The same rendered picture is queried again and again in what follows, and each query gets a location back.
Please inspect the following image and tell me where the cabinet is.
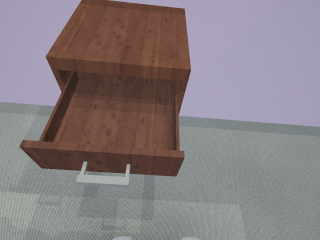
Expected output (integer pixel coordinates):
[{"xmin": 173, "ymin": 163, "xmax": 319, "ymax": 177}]
[{"xmin": 45, "ymin": 0, "xmax": 191, "ymax": 115}]

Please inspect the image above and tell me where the drawer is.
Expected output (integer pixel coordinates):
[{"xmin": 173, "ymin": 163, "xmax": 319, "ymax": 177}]
[{"xmin": 19, "ymin": 71, "xmax": 185, "ymax": 177}]

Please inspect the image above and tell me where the handle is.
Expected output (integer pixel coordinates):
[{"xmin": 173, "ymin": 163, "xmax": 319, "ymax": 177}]
[{"xmin": 76, "ymin": 161, "xmax": 131, "ymax": 188}]

